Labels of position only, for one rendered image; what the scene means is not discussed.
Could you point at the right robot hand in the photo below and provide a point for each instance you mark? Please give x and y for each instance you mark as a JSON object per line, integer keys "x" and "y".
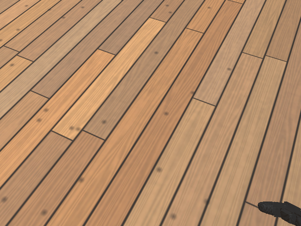
{"x": 284, "y": 210}

